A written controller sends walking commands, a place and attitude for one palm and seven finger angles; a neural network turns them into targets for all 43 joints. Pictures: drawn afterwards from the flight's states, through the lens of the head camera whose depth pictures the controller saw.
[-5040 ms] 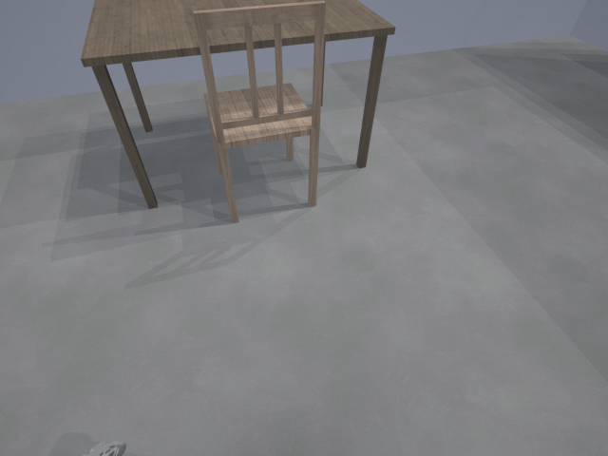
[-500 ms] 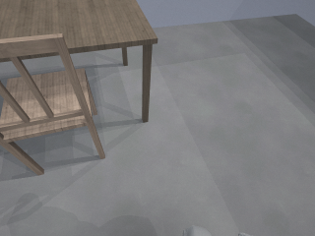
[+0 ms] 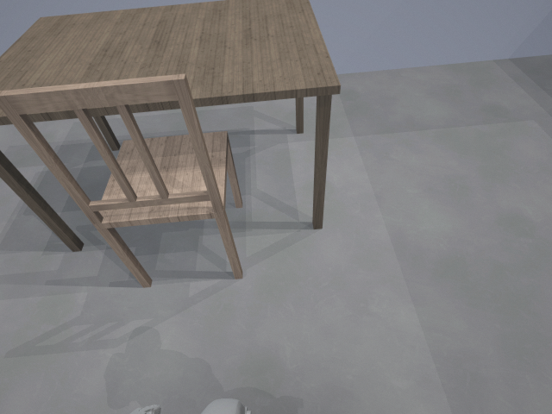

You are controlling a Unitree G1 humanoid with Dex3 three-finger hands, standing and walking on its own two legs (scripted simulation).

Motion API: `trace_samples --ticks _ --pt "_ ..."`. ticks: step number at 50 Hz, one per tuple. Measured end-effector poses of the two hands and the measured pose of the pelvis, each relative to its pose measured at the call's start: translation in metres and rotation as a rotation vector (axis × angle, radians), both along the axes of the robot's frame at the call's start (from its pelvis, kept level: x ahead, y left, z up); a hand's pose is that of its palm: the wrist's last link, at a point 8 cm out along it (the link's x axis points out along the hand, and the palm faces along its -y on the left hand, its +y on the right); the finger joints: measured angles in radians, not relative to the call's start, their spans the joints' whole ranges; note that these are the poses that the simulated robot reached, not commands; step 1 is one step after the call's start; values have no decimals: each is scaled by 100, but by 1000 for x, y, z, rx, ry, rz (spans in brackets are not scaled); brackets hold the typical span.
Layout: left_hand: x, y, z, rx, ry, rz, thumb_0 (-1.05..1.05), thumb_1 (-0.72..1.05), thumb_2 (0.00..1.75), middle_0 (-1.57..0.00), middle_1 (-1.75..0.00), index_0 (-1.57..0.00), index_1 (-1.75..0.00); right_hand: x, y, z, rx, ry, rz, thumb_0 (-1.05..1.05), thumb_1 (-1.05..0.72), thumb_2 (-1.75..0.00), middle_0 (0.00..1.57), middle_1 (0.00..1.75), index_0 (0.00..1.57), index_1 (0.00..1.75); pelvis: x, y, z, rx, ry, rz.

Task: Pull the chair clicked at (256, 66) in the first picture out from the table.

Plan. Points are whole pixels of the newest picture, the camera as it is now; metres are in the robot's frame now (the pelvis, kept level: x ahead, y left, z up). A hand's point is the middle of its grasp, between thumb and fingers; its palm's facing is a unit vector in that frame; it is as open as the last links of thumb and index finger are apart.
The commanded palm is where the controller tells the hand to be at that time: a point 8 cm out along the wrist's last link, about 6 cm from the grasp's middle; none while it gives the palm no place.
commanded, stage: take the last steps up to it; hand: left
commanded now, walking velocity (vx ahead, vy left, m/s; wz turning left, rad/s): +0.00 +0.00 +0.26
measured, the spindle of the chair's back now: (109, 159) +0.72 +0.48 -0.09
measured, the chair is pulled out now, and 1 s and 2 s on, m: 0.00 0.00 0.00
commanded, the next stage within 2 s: come to a stop and stand still in 1.16 s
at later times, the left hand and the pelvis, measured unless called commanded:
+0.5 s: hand out of the picture +0.01 +0.27 -0.18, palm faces +0.17 -0.97 -0.18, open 7.4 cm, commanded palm none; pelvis +0.02 +0.07 +0.00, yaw +6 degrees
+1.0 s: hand (163, 359) +0.24 +0.23 -0.16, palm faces +0.20 -0.95 -0.22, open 7.1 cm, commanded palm none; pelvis +0.19 +0.04 +0.00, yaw +9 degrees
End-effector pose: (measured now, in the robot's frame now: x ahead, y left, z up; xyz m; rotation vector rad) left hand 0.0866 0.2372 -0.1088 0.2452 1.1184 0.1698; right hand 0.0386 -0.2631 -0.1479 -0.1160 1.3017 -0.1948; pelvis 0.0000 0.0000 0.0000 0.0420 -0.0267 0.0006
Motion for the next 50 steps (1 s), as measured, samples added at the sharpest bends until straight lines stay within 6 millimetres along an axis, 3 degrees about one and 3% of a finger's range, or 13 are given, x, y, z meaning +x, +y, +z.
trace_samples --ticks 6,12,14,17,22,28,34,39,41,43,47,50 --pt "-65 15 -18 -32 112 101 1 90 89 -21 -30 -20 -30 25 16 7 -29 -1 93 1 -91 -90 20 30 19 30 -8 10 -2 -10 9 42" --pt "-132 49 -48 -80 236 210 1 90 90 -21 -30 -20 -30 59 56 16 -72 -98 200 1 -91 -90 20 30 19 30 -14 39 -13 -50 19 84" --pt "-145 59 -53 -90 279 232 1 91 90 -21 -30 -20 -30 62 70 21 -76 -123 219 0 -91 -90 20 30 19 30 -13 46 -13 -48 11 80" --pt "-147 70 -49 -103 304 233 1 91 90 -20 -30 -20 -30 56 86 30 -75 -126 215 0 -91 -90 20 30 20 30 -6 56 -5 -60 3 84" --pt "-117 80 -40 -119 242 222 1 91 90 -20 -30 -19 -30 31 104 28 -56 -48 187 0 -92 -90 20 30 20 30 10 69 4 -64 -5 106" --pt "-59 80 -37 -120 176 194 1 91 90 -20 -30 -19 -30 -7 114 17 -19 96 121 0 -92 -90 21 30 20 30 38 74 2 -45 -5 112" --pt "27 67 -35 -116 108 126 1 91 90 -20 -30 -19 -30 -34 116 8 21 251 45 0 -91 -90 20 30 20 30 77 68 -4 -31 2 112" --pt "115 48 -36 -101 3 64 1 91 90 -20 -30 -19 -30 -33 107 -4 54 369 1 0 -91 -90 21 30 20 30 122 53 -19 -30 5 112" --pt "139 41 -37 -93 -53 67 1 91 90 -20 -30 -19 -30 -20 100 -9 64 397 4 0 -91 -90 21 30 20 30 137 46 -24 -33 -4 125" --pt "149 36 -33 -98 -78 95 1 91 90 -20 -30 -20 -30 6 92 -10 60 381 21 1 -91 -90 21 30 20 30 150 42 -22 -39 -15 142" --pt "142 31 -27 -98 -28 164 0 91 90 -20 -30 -20 -30 83 78 -8 36 260 69 1 -91 -90 20 30 20 30 176 40 -9 -44 -15 151" --pt "135 42 -22 -67 17 204 -2 95 89 -21 -30 -20 -30 147 76 -2 23 143 107 1 -92 -90 20 30 19 30 193 41 -2 -48 -3 153"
